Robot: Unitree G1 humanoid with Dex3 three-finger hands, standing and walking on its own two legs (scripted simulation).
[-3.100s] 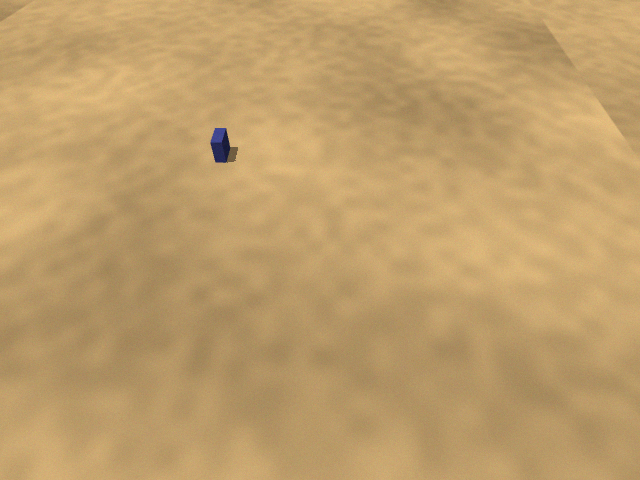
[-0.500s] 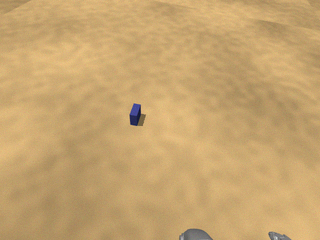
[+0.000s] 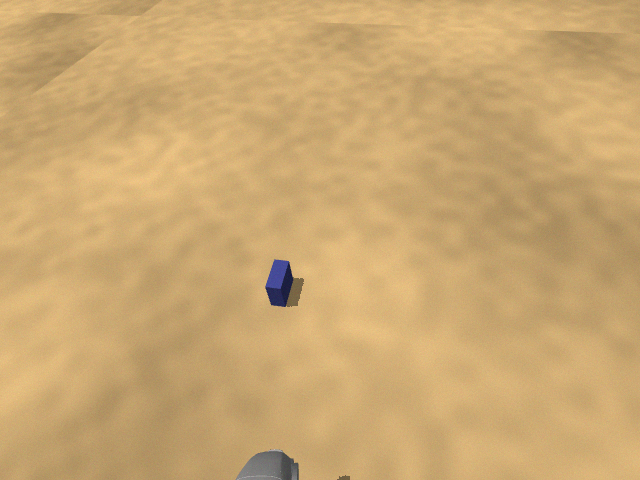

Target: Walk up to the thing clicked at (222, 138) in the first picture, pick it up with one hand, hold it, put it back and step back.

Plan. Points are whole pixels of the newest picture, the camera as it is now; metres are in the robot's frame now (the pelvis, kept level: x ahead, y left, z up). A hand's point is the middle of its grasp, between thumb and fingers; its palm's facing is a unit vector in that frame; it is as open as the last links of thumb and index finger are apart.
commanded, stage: walk up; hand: left
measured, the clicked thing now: (280, 283) +0.85 +0.24 -0.71
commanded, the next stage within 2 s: none
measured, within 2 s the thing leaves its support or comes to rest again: neither
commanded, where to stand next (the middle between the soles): +0.51 +0.02 m, yaw +2 degrees
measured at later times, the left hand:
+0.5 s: hand (144, 427) +0.22 +0.31 -0.15, palm faces -0.02 -0.95 -0.33, open 7.3 cm
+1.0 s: hand (190, 332) +0.36 +0.26 -0.12, palm faces +0.03 -0.91 -0.40, open 7.3 cm
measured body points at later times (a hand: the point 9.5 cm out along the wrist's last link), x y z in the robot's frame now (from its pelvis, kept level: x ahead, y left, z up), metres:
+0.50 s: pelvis +0.18 +0.03 +0.00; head +0.19 +0.06 +0.45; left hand +0.22 +0.36 -0.13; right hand +0.25 -0.28 -0.09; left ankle +0.19 +0.14 -0.74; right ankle +0.25 -0.13 -0.68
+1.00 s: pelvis +0.33 -0.01 +0.00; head +0.34 -0.04 +0.45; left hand +0.36 +0.31 -0.10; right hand +0.41 -0.33 -0.13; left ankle +0.42 +0.15 -0.69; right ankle +0.35 -0.13 -0.74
